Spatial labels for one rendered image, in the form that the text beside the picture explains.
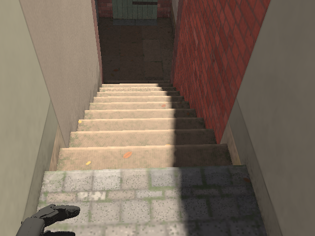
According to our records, stairs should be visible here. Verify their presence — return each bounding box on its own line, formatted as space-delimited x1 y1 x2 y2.
56 80 232 171

